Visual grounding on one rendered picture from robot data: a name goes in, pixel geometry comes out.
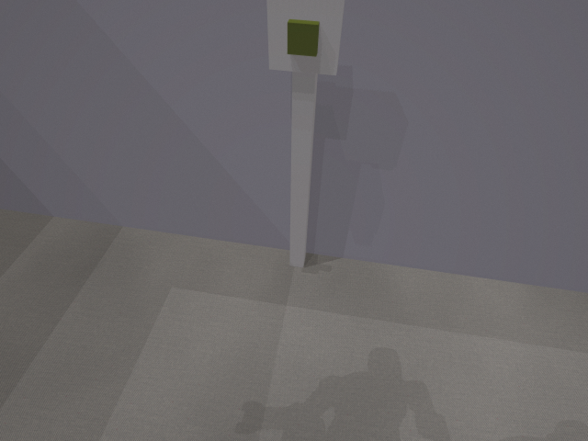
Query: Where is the panel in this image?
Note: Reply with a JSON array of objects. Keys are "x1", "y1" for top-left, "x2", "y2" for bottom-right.
[{"x1": 266, "y1": 0, "x2": 345, "y2": 267}]

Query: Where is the button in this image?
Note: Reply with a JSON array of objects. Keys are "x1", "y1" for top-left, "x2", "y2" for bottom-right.
[{"x1": 288, "y1": 19, "x2": 320, "y2": 57}]

